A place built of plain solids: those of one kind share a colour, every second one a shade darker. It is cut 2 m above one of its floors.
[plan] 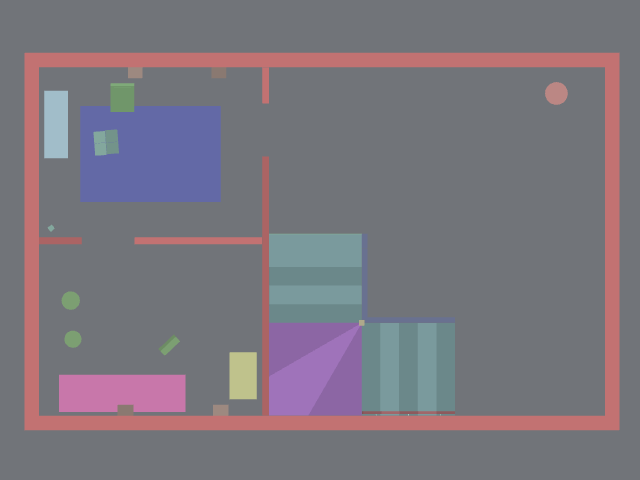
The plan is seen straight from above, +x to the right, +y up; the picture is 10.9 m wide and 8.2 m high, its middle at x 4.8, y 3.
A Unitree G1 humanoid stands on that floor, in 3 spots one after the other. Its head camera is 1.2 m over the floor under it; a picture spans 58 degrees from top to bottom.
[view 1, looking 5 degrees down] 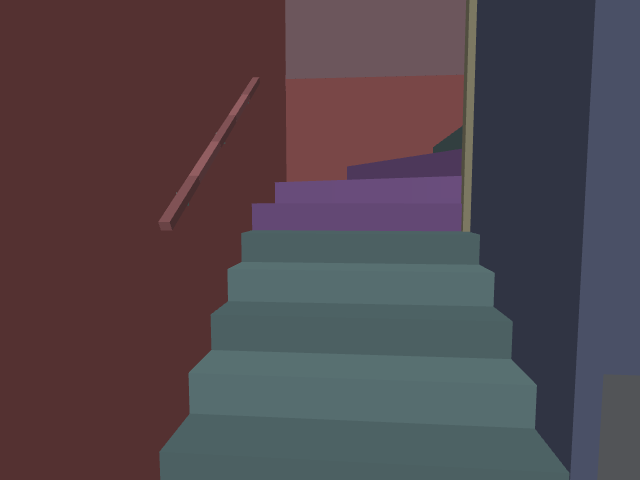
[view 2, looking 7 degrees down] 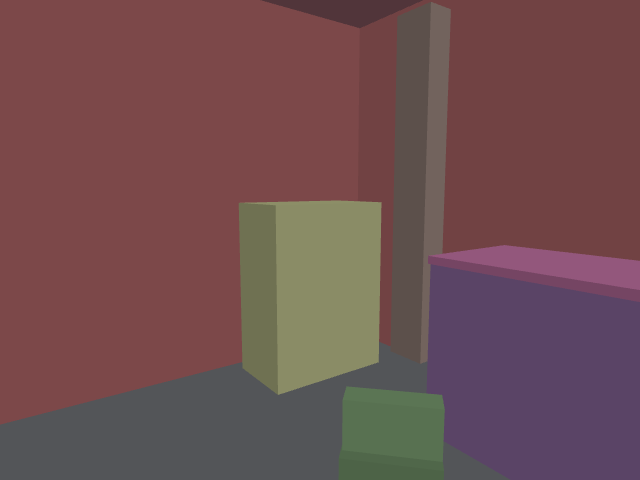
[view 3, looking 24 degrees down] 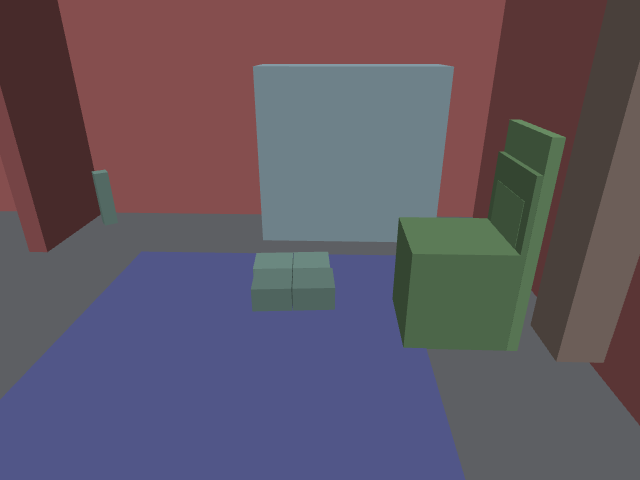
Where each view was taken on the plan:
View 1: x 8.71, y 0.79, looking -175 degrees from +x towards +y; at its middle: step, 2.90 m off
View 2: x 1.18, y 2.29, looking -36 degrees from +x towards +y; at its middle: slotfit_kitchen_storage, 2.58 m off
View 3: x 3.17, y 4.88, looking -178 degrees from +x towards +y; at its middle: slotfit_living_storage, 2.93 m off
